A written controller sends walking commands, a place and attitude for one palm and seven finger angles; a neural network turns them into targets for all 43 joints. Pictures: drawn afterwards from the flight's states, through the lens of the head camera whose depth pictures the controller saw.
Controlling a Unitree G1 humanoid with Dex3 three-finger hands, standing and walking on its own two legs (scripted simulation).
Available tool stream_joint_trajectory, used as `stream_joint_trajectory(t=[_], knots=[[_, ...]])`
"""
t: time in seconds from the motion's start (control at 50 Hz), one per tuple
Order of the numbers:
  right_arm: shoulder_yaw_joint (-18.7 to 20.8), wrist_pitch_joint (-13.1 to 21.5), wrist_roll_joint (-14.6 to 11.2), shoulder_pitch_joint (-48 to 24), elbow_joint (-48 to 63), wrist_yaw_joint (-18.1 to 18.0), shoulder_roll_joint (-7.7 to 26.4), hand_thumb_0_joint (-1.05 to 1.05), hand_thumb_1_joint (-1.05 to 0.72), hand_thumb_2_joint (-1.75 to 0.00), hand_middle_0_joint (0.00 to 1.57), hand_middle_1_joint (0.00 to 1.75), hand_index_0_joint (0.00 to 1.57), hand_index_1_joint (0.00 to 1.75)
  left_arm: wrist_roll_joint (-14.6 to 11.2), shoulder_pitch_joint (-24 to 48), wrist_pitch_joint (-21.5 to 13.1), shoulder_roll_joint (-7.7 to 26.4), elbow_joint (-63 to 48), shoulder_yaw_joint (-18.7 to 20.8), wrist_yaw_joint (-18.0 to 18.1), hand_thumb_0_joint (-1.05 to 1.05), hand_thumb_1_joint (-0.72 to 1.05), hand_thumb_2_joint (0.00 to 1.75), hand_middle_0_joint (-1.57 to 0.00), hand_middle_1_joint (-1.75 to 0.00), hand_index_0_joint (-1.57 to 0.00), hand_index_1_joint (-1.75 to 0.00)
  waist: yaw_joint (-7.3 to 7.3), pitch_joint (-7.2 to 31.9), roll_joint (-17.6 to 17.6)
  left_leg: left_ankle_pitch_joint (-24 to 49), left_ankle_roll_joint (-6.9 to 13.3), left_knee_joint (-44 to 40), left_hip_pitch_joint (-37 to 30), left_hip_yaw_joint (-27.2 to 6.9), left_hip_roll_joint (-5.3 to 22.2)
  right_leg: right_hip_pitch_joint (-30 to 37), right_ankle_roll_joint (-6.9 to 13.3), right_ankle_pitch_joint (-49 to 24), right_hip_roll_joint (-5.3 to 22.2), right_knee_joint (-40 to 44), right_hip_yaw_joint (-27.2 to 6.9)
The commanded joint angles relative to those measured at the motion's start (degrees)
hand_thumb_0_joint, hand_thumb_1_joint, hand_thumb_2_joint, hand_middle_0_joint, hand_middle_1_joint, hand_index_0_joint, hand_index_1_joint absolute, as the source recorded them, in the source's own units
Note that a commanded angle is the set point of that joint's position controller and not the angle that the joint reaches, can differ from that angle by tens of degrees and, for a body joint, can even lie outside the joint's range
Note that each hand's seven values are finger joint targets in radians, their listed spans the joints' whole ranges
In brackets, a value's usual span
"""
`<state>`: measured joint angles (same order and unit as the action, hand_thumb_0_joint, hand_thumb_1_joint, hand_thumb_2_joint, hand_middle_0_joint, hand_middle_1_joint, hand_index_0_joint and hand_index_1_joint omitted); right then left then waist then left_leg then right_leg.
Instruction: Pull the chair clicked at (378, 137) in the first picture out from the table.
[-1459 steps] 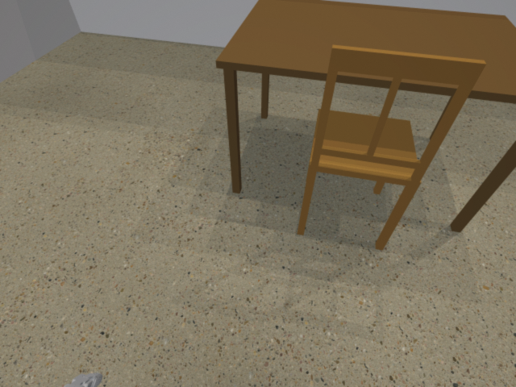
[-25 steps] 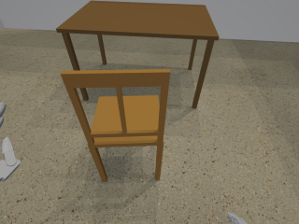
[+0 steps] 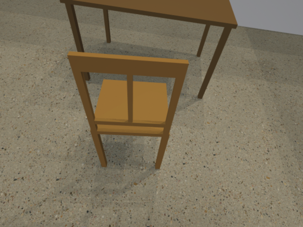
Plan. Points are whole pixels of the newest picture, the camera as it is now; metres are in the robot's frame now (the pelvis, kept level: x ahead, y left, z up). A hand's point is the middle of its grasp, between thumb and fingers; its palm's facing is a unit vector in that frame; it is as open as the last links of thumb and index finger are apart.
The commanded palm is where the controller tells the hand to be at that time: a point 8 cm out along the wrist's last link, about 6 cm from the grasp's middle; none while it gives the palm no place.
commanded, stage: let the arm hang, fingers relaxed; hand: left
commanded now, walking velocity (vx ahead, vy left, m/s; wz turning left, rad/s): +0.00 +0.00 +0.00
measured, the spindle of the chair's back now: (130, 100) +0.59 +0.12 -0.09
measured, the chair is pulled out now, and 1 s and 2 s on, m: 0.61 0.61 0.61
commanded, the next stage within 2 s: look to check the result in 0.78 s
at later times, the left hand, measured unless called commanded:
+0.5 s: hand out of the picture -0.02 +0.16 -0.17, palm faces +0.00 -0.98 -0.18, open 7.3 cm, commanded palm none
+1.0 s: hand out of the picture -0.01 +0.13 -0.17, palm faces +0.01 -0.99 -0.16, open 7.3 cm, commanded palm none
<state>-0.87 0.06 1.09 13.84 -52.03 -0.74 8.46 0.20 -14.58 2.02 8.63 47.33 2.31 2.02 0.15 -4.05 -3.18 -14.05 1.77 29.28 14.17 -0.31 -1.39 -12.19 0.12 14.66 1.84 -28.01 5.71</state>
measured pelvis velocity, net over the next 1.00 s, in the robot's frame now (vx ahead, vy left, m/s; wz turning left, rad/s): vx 0.01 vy -0.02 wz -0.03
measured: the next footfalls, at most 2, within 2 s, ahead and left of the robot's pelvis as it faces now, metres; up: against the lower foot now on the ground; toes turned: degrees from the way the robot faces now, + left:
none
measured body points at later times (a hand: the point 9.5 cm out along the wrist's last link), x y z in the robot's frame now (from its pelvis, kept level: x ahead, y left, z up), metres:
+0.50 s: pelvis +0.00 +0.00 +0.01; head +0.02 -0.01 +0.45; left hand -0.02 +0.21 -0.15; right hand -0.03 -0.20 -0.16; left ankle +0.02 +0.10 -0.74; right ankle +0.00 -0.12 -0.74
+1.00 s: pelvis +0.01 -0.02 +0.00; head +0.03 -0.03 +0.45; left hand -0.01 +0.18 -0.16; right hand -0.03 -0.22 -0.16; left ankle +0.02 +0.10 -0.74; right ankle +0.00 -0.12 -0.74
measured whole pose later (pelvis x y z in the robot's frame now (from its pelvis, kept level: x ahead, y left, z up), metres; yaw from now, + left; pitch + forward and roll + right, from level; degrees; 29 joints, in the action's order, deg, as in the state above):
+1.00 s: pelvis +0.01 -0.02 +0.00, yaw -1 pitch -2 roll +0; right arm -0.2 0.3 0.6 19.4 -63.3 -2.2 5.8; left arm 0.4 -18.3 0.1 6.2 62.8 -0.4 2.0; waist -0.3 -4.0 0.5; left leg -12.9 -0.1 24.9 10.4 0.5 0.3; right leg -9.8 2.1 14.0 0.0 -25.3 4.9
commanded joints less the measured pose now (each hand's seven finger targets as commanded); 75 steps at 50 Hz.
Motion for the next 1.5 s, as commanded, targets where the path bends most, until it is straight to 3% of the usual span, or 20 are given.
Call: stream_joint_trajectory(t=[0.0,0.1,0.14,0.22,0.28,0.32,0.38,0.62,0.74,0.78,0.98,1.02,1.12,1.18,1.3,1.48], knots=[[2.02,0.63,0.16,3.53,0.73,-0.90,6.07,0.00,-0.90,-0.90,0.20,0.30,0.20,0.30,0.67,-4.45,-1.35,6.74,2.24,-0.16,-0.35,0.00,0.90,0.90,-0.20,-0.30,-0.20,-0.30,0.26,5.17,11.77,8.37,1.77,-9.04,-1.32,-6.87,6.58,5.23,2.37,-5.89,3.27,6.43,-4.62],[1.92,0.46,-0.18,6.28,-2.50,-0.89,6.54,0.00,-0.90,-0.90,0.20,0.30,0.20,0.30,0.37,-4.44,-1.49,6.92,7.64,-1.34,-0.60,0.00,0.90,0.90,-0.20,-0.30,-0.20,-0.30,0.00,1.48,6.24,3.69,1.89,-10.92,-0.21,-7.24,6.93,3.52,2.61,-3.77,3.85,7.93,-4.79],[1.77,0.58,-0.22,7.37,-3.63,-0.95,6.80,0.00,-0.90,-0.90,0.20,0.30,0.20,0.30,0.29,-5.13,-1.54,6.69,9.26,-1.66,-0.56,0.00,0.90,0.90,-0.20,-0.30,-0.20,-0.30,-0.04,1.84,4.54,3.71,1.87,-10.96,-0.83,-7.03,6.99,3.44,2.53,-3.46,4.19,8.02,-5.15],[1.45,0.55,-0.32,8.81,-5.78,-1.01,6.16,0.00,-0.90,-0.90,0.20,0.30,0.20,0.30,0.19,-6.34,-1.52,6.43,11.81,-2.19,-0.42,0.00,0.90,0.90,-0.20,-0.30,-0.20,-0.30,0.05,-0.51,3.91,2.11,1.86,-11.48,-0.17,-6.57,6.83,2.12,2.71,-2.08,4.30,8.43,-5.52],[1.25,0.74,-0.43,9.91,-7.10,-1.08,5.60,0.00,-0.90,-0.90,0.20,0.30,0.20,0.30,0.13,-7.38,-1.67,5.88,13.18,-2.38,-0.24,0.00,0.90,0.90,-0.20,-0.30,-0.20,-0.30,0.05,0.41,3.03,2.78,1.89,-11.25,-1.18,-6.25,6.72,1.90,2.68,-2.27,4.51,8.28,-5.88],[1.13,0.61,-0.41,10.10,-7.74,-1.11,5.05,0.00,-0.90,-0.90,0.20,0.30,0.20,0.30,0.15,-7.65,-1.64,5.60,13.73,-2.56,-0.12,0.00,0.90,0.90,-0.20,-0.30,-0.20,-0.30,-0.03,-1.61,3.13,2.24,1.89,-11.26,-0.40,-5.85,6.62,0.87,2.86,-1.82,4.48,8.49,-6.09],[1.02,0.73,-0.50,10.73,-8.59,-1.18,4.12,0.00,-0.90,-0.90,0.20,0.30,0.20,0.30,0.06,-8.35,-1.91,4.94,14.19,-2.54,0.06,0.00,0.90,0.90,-0.20,-0.30,-0.20,-0.30,-0.07,-0.31,2.09,4.01,1.76,-10.18,-1.45,-5.31,6.26,1.21,2.96,-2.75,4.69,8.40,-6.58],[0.99,0.58,-0.38,11.19,-10.14,-1.47,1.14,0.00,-0.90,-0.90,0.20,0.30,0.20,0.30,0.11,-8.78,-2.10,2.82,14.73,-2.32,0.43,0.00,0.90,0.90,-0.20,-0.30,-0.20,-0.30,-0.15,-3.90,4.38,3.66,1.31,-9.53,-0.31,-4.25,5.85,-0.63,3.41,-2.37,4.40,8.83,-7.23],[1.12,0.56,-0.36,11.69,-10.01,-1.54,0.99,0.00,-0.90,-0.90,0.20,0.30,0.20,0.30,0.08,-8.67,-2.17,2.62,14.31,-2.12,0.38,0.00,0.90,0.90,-0.20,-0.30,-0.20,-0.30,-0.25,-2.57,4.61,3.53,1.15,-8.99,-0.72,-4.01,5.85,-0.19,3.59,-2.26,4.43,8.86,-7.48],[1.12,0.74,-0.44,11.85,-9.95,-1.57,0.93,0.00,-0.90,-0.90,0.20,0.30,0.20,0.30,0.03,-8.80,-2.39,2.61,14.14,-2.00,0.38,0.00,0.90,0.90,-0.20,-0.30,-0.20,-0.30,-0.18,-0.65,3.06,5.66,1.14,-8.43,-1.61,-4.00,5.82,1.16,3.63,-4.05,4.65,8.69,-7.46],[1.00,0.74,-0.47,11.50,-10.59,-1.74,0.91,0.00,-0.90,-0.90,0.20,0.30,0.20,0.30,-0.05,-8.41,-2.40,2.56,14.24,-2.01,0.38,0.00,0.90,0.90,-0.20,-0.30,-0.20,-0.30,-0.32,-1.25,4.46,7.90,0.95,-8.19,-2.96,-3.68,6.13,0.92,3.81,-5.93,4.68,8.88,-7.39],[1.03,0.56,-0.42,11.48,-10.57,-1.74,1.06,0.00,-0.90,-0.90,0.20,0.30,0.20,0.30,0.00,-8.00,-2.30,2.54,14.27,-2.04,0.38,0.00,0.90,0.90,-0.20,-0.30,-0.20,-0.30,-0.38,-2.85,4.33,6.32,0.85,-8.55,-1.94,-3.67,6.17,0.18,3.81,-4.31,4.39,9.25,-7.31],[1.08,0.56,-0.41,11.27,-10.37,-1.76,1.20,0.00,-0.90,-0.90,0.20,0.30,0.20,0.30,0.00,-7.80,-2.27,2.52,14.20,-1.98,0.33,0.00,0.90,0.90,-0.20,-0.30,-0.20,-0.30,-0.35,-2.65,3.59,5.80,0.87,-8.78,-2.17,-3.68,6.29,0.08,3.77,-3.95,4.25,9.34,-7.48],[1.02,0.88,-0.45,11.52,-10.38,-1.85,1.29,0.00,-0.90,-0.90,0.20,0.30,0.20,0.30,-0.03,-7.75,-2.40,2.42,13.98,-1.80,0.33,0.00,0.90,0.90,-0.20,-0.30,-0.20,-0.30,-0.38,-0.39,3.96,8.41,0.92,-8.53,-3.35,-3.71,6.42,1.59,3.80,-6.50,4.43,8.69,-7.39],[1.02,0.50,-0.50,11.03,-10.49,-1.80,0.98,0.00,-0.90,-0.90,0.20,0.30,0.20,0.30,0.02,-7.70,-2.39,2.63,14.11,-1.86,0.31,0.00,0.90,0.90,-0.20,-0.30,-0.20,-0.30,-0.29,-2.94,3.05,6.42,0.81,-8.64,-2.60,-3.46,6.22,0.13,3.93,-4.77,4.28,9.82,-7.39],[0.99,0.58,-0.50,11.02,-10.84,-1.82,0.98,0.00,-0.90,-0.90,0.20,0.30,0.20,0.30,-0.09,-8.05,-2.69,2.89,13.98,-1.80,0.36,0.00,0.90,0.90,-0.20,-0.30,-0.20,-0.30,-0.40,-0.59,3.37,8.28,0.40,-7.69,-4.05,-2.91,6.14,1.76,4.10,-7.76,4.83,9.62,-7.86]])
